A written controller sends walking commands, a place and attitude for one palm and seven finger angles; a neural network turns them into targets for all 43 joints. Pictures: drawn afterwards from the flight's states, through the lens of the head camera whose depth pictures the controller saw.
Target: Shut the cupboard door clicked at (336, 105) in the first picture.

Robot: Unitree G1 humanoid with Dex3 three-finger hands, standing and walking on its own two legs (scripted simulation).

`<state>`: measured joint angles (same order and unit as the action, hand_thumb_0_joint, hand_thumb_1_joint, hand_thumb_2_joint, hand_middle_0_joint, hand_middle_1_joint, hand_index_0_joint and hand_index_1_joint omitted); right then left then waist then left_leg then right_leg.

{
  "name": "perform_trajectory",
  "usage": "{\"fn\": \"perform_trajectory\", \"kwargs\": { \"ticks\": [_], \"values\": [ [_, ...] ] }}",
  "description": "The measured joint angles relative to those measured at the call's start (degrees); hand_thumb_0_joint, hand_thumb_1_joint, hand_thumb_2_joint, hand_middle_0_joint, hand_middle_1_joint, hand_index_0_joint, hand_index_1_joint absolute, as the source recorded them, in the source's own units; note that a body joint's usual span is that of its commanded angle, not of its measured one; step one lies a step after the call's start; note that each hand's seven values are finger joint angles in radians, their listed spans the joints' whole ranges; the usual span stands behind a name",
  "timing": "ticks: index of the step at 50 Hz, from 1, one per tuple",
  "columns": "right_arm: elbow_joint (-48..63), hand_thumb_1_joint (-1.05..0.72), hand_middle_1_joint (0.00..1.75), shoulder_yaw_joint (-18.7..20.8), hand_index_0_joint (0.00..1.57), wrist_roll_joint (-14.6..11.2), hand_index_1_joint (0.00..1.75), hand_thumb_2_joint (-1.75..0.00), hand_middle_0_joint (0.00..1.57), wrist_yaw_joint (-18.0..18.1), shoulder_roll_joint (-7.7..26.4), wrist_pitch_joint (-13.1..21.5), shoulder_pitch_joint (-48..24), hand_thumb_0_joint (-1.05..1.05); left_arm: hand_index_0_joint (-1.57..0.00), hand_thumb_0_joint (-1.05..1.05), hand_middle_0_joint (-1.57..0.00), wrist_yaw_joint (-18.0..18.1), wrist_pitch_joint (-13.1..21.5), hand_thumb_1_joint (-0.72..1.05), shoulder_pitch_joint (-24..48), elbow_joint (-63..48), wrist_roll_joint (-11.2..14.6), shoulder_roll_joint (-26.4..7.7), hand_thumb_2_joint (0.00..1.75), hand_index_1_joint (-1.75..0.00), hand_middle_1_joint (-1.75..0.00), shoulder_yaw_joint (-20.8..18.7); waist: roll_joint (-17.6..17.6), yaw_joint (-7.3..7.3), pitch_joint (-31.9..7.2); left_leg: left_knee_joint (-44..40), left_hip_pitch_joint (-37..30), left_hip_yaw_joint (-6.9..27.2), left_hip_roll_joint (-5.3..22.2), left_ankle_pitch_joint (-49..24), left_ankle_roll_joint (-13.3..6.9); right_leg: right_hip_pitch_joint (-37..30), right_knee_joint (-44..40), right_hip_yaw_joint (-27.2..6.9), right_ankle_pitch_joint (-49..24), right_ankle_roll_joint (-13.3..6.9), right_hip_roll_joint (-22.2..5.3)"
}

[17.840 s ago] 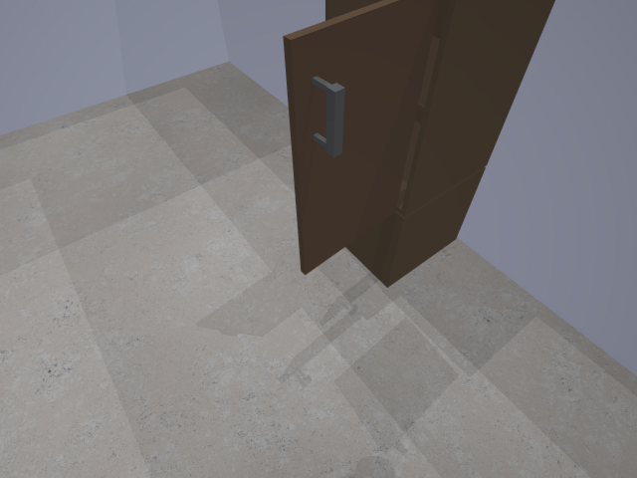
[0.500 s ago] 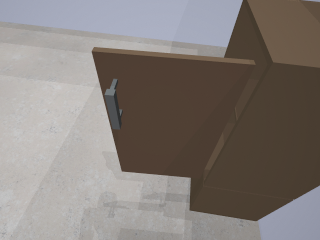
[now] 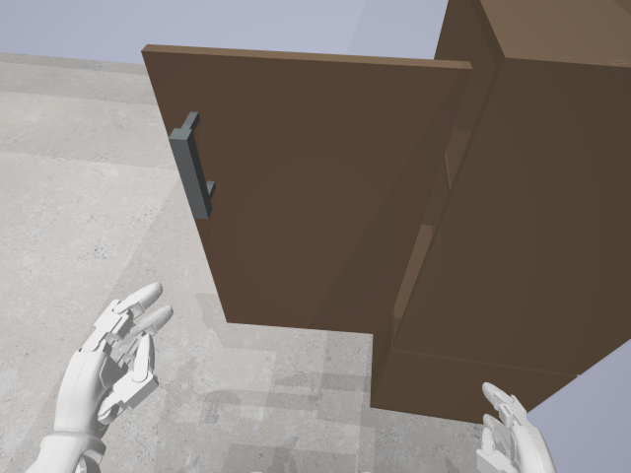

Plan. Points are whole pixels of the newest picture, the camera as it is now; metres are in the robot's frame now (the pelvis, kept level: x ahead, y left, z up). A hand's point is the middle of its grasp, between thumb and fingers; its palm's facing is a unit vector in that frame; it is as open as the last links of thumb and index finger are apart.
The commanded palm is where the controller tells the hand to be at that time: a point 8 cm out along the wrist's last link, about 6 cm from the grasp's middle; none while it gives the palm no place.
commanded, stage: raise the hand and make a fist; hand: left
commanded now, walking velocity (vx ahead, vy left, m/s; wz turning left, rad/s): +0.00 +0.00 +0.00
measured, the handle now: (197, 167) +0.45 +0.16 +0.17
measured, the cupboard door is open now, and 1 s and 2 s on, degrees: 94 94 94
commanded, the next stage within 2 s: bring the fist close to the handle in 1.62 s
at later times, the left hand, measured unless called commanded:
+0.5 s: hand (120, 380) +0.21 +0.21 +0.08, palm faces -0.04 -1.00 -0.02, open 4.3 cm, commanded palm +0.17 +0.26 +0.08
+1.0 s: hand (84, 330) +0.24 +0.23 +0.14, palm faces -0.03 -1.00 -0.06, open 3.0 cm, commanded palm +0.21 +0.28 +0.15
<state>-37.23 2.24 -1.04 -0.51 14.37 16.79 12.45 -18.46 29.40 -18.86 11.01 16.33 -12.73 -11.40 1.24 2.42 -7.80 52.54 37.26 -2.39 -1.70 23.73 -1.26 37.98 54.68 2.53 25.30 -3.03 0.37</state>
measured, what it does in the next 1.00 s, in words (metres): shifts its weight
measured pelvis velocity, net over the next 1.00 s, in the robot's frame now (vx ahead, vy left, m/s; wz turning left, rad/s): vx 0.02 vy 0.05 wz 0.02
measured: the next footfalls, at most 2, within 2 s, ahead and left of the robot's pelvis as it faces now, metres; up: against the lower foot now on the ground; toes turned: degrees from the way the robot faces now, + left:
none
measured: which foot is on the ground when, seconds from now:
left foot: down 0.00-1.00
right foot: down 0.00-1.00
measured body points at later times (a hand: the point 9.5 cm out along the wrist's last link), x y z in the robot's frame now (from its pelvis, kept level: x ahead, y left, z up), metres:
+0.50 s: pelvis +0.01 +0.02 +0.00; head +0.04 +0.01 +0.45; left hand +0.21 +0.27 +0.08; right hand +0.18 -0.20 -0.07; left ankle +0.03 +0.11 -0.69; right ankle +0.02 -0.08 -0.69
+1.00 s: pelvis +0.02 +0.05 +0.03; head +0.02 +0.05 +0.48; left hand +0.23 +0.29 +0.14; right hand +0.22 -0.17 -0.02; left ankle +0.03 +0.11 -0.69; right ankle +0.02 -0.08 -0.69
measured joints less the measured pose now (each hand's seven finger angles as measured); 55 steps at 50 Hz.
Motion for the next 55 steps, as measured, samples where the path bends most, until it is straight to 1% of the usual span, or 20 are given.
{"fn": "perform_trajectory", "kwargs": {
  "ticks": [1,2,3,4,6,7,10,12,13,15,18,20,22,25,29,34,38,43,49,55],
  "values": [
    [2.0,-0.9,0.3,0.3,0.2,-0.4,0.3,-0.9,0.2,0.0,0.3,-0.4,-0.8,0.02,-0.32,0.0,-0.32,-2.9,0.1,0.91,-1.0,-0.1,0.8,-0.5,0.9,-0.44,-0.44,-0.4,0.3,-0.25,-0.1,2.0,1.6,0.1,0.2,0.6,0.1,1.6,1.9,0.1,0.7,-0.3,0.2],
    [3.8,-0.9,0.3,0.6,0.2,-0.8,0.3,-0.9,0.2,0.3,0.8,-0.7,-1.3,0.02,-0.34,0.0,-0.34,-5.0,-0.7,0.91,-2.4,-0.6,1.7,-0.9,0.9,-0.45,-0.45,-0.6,0.4,-0.58,0.0,3.6,2.9,0.3,0.4,0.9,0.3,2.8,3.3,0.3,1.3,-0.5,0.4],
    [5.5,-0.9,0.3,0.9,0.2,-1.2,0.3,-0.9,0.2,0.7,1.2,-0.9,-1.7,0.02,-0.36,0.0,-0.35,-6.2,-2.0,0.9,-4.0,-1.2,2.4,-1.1,0.9,-0.47,-0.47,-0.7,0.4,-0.97,0.1,5.0,3.9,0.6,0.6,1.9,0.4,3.6,4.5,0.6,1.9,-0.6,0.6],
    [6.9,-0.9,0.3,1.1,0.2,-1.3,0.3,-0.9,0.2,1.2,1.6,-0.9,-1.9,0.02,-0.37,0.0,-0.37,-6.5,-3.3,0.9,-5.6,-2.0,2.9,-1.2,0.9,-0.49,-0.49,-0.8,0.4,-1.45,0.1,6.2,4.8,0.9,0.7,2.6,0.5,4.3,5.3,0.9,2.3,-0.5,0.6],
    [8.9,-0.9,0.3,1.5,0.2,-1.3,0.3,-0.9,0.2,2.2,2.4,-0.6,-1.9,0.02,-0.41,0.0,-0.41,-5.3,-5.0,0.9,-8.7,-4.6,3.3,-1.0,0.9,-0.53,-0.53,-0.8,0.0,-2.59,0.2,8.2,6.4,1.9,0.9,3.4,0.6,5.1,6.3,1.9,2.9,-0.7,0.8],
    [9.4,-0.9,0.3,1.5,0.2,-1.2,0.3,-0.9,0.2,2.6,2.7,-0.3,-1.8,0.02,-0.43,0.01,-0.43,-4.2,-5.0,0.9,-10.0,-6.3,3.2,-0.9,0.9,-0.55,-0.55,-0.8,-0.2,-3.17,0.3,9.0,6.9,2.4,1.0,3.7,0.7,5.3,6.6,2.5,3.1,-0.8,1.0],
    [9.1,-0.9,0.3,0.8,0.19,-0.9,0.29,-0.9,0.2,3.7,2.8,0.5,-1.7,0.02,-0.48,0.01,-0.48,-2.2,-3.3,0.9,-11.5,-11.3,2.9,-0.9,0.9,-0.61,-0.61,-0.3,-0.8,-4.69,0.6,10.7,8.1,4.0,1.1,4.4,0.8,5.4,6.8,4.1,3.4,-1.0,1.2],
    [8.1,-0.9,0.3,-0.3,0.19,-0.9,0.29,-0.9,0.2,4.2,2.4,0.7,-1.9,0.02,-0.52,0.01,-0.52,-2.2,-2.4,0.9,-10.2,-13.6,2.8,-1.1,0.9,-0.65,-0.65,0.4,-1.4,-5.28,1.0,11.3,8.5,4.9,1.2,4.6,0.8,5.2,6.6,4.9,3.4,-1.1,1.3],
    [7.6,-0.9,0.3,-0.9,0.19,-0.9,0.3,-0.9,0.2,4.3,1.9,0.5,-2.0,0.02,-0.54,0.01,-0.54,-2.5,-2.6,0.9,-9.1,-14.3,2.7,-1.3,0.9,-0.67,-0.67,0.8,-1.7,-5.39,1.2,11.4,8.5,5.1,1.2,4.5,0.8,5.0,6.3,5.1,3.2,-1.1,1.4],
    [6.8,-0.9,0.3,-2.2,0.2,-1.3,0.3,-0.9,0.2,4.5,0.8,-0.1,-2.1,0.02,-0.57,0.01,-0.57,-3.6,-4.7,0.9,-6.5,-14.7,2.6,-1.9,0.9,-0.71,-0.71,1.5,-2.3,-5.4,1.8,10.8,7.9,5.2,1.3,4.3,0.7,4.3,5.3,5.2,2.7,-0.9,1.5],
    [6.4,-0.9,0.3,-3.8,0.2,-1.6,0.3,-0.9,0.2,4.6,-1.4,-1.4,-1.2,0.02,-0.63,0.01,-0.63,-4.3,-10.2,0.89,-3.9,-14.9,2.4,-2.9,0.9,-0.77,-0.77,1.9,-2.9,-4.65,2.3,8.3,5.9,4.6,1.4,3.4,0.3,2.5,2.9,4.4,1.6,-0.5,1.6],
    [6.5,-0.9,0.3,-4.5,0.2,-1.6,0.3,-0.9,0.2,4.5,-2.7,-2.1,0.0,0.02,-0.66,0.01,-0.66,-3.9,-13.4,0.89,-3.7,-15.2,2.6,-3.3,0.9,-0.81,-0.81,1.3,-3.1,-3.95,2.4,6.1,4.2,3.8,1.4,2.8,0.0,1.1,0.9,3.6,0.8,-0.1,1.6],
    [6.5,-0.9,0.3,-4.8,0.2,-1.5,0.3,-0.9,0.21,4.2,-3.4,-2.4,1.4,0.02,-0.7,0.01,-0.7,-2.8,-15.2,0.89,-4.5,-16.1,3.1,-3.2,0.9,-0.85,-0.85,0.5,-3.3,-3.34,2.2,4.0,2.5,3.0,1.3,2.2,-0.4,-0.3,-1.0,2.8,0.0,0.3,1.5],
    [6.4,-0.9,0.3,-4.7,0.2,-1.2,0.3,-0.9,0.21,3.8,-3.4,-2.3,3.4,0.02,-0.75,0.01,-0.75,-1.3,-15.4,0.9,-6.1,-18.0,3.6,-2.7,0.9,-0.91,-0.91,-0.4,-3.4,-2.92,2.2,1.8,0.7,2.2,1.0,1.6,-1.0,-1.8,-2.9,1.9,-0.7,0.9,1.3],
    [5.9,-0.9,0.3,-4.2,0.2,-1.2,0.3,-0.9,0.21,3.5,-1.8,-1.7,4.6,0.02,-0.83,0.01,-0.83,-0.3,-14.6,0.9,-7.3,-19.9,3.4,-2.2,0.9,-0.99,-0.99,0.0,-3.5,-2.95,2.6,0.7,-0.4,1.8,0.4,1.3,-1.8,-2.9,-4.0,1.4,-1.0,1.6,0.8],
    [5.4,-0.9,0.3,-3.6,0.2,-1.5,0.3,-0.9,0.21,3.7,0.2,-0.8,4.3,0.02,-0.92,0.01,-0.92,1.2,-15.6,0.9,-7.5,-22.2,2.0,-2.1,0.9,-1.09,-1.09,1.8,-3.4,-3.1,3.2,0.0,-1.7,1.7,-0.2,1.3,-2.5,-4.5,-5.1,1.3,-1.1,2.3,0.2],
    [5.6,-0.9,0.3,-3.5,0.2,-1.7,0.3,-0.9,0.2,3.8,0.6,-0.3,3.2,0.02,-0.99,0.01,-0.99,3.0,-16.9,0.9,-6.7,-23.9,0.9,-2.4,0.9,-1.17,-1.17,2.6,-3.3,-3.07,3.3,-1.3,-3.8,1.7,-0.5,1.0,-2.9,-6.8,-6.7,1.2,-1.5,2.8,0.0],
    [6.2,-0.9,0.3,-4.2,0.2,-1.9,0.3,-0.9,0.2,3.6,0.0,-0.3,2.0,0.02,-1.09,0.01,-1.09,4.0,-19.8,0.9,-4.5,-25.1,0.4,-2.9,0.9,-1.27,-1.27,2.4,-3.4,-3.27,3.2,-4.1,-7.1,1.6,-0.7,0.2,-3.1,-10.3,-9.7,1.0,-2.6,3.1,-0.2],
    [6.6,-0.9,0.3,-5.6,0.2,-1.9,0.3,-0.9,0.2,3.3,-0.8,-0.7,1.4,0.02,-1.19,0.01,-1.19,3.6,-24.3,0.9,-2.1,-25.6,0.5,-3.5,0.9,-1.38,-1.38,1.7,-3.7,-3.89,3.4,-7.8,-11.2,1.6,-0.9,-1.2,-3.2,-14.3,-13.6,0.9,-4.1,3.3,-0.2],
    [5.5,-0.9,0.3,-6.6,0.2,-2.0,0.3,-0.9,0.21,3.4,-1.0,-1.5,1.3,0.02,-1.26,0.01,-1.26,2.8,-27.7,0.89,1.0,-25.2,0.9,-4.1,0.9,-1.46,-1.46,0.5,-3.7,-4.59,4.1,-11.0,-14.4,1.8,-1.0,-2.7,-3.1,-17.6,-16.6,1.0,-5.4,3.1,-0.2]
  ]
}}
